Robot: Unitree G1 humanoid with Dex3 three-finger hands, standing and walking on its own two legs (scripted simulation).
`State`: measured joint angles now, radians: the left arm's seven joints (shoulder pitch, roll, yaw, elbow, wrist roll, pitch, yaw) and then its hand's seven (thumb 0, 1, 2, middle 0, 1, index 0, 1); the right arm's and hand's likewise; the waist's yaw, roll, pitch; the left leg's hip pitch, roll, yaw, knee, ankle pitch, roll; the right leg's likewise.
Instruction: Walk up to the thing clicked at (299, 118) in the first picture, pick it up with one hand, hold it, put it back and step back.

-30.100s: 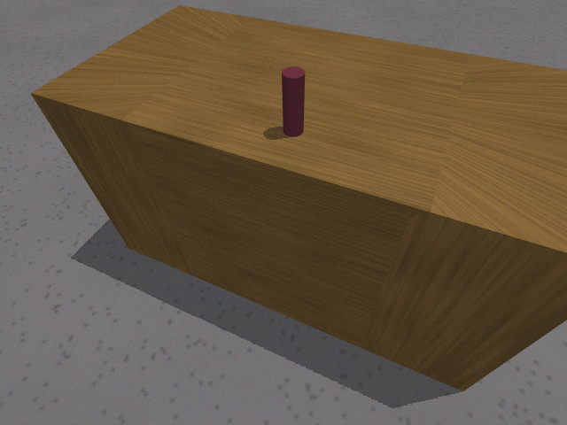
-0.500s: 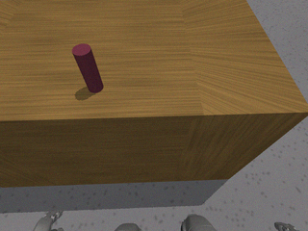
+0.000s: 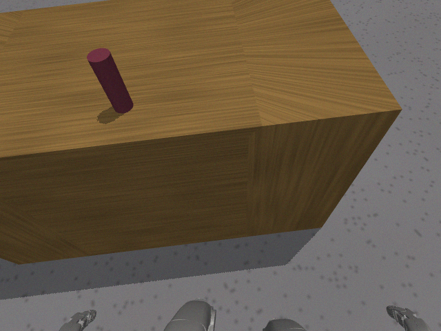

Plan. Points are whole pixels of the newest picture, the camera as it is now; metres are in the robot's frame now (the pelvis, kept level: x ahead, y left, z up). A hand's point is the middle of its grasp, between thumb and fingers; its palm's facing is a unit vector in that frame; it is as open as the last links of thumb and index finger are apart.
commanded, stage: step back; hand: left
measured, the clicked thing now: (112, 83) +0.61 +0.27 +0.06
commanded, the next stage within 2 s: none
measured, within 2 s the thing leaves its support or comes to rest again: neither
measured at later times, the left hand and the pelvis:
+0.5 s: hand out of the picture -0.07 +0.29 -0.15, palm faces +0.09 -0.93 -0.36, open 7.4 cm; pelvis -0.15 +0.01 +0.01, yaw +5 degrees
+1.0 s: hand out of the picture -0.22 +0.25 -0.13, palm faces +0.06 -0.90 -0.43, open 7.4 cm; pelvis -0.32 -0.03 +0.00, yaw +5 degrees
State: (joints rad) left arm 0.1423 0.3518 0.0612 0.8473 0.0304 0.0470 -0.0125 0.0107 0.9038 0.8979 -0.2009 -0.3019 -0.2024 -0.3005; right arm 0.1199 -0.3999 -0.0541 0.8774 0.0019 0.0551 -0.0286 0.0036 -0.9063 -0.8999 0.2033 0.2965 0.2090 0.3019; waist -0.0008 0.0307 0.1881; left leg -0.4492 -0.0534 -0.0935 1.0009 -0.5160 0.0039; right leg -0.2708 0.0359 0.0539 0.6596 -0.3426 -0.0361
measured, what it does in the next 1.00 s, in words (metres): walks backwards: left foot, then right foot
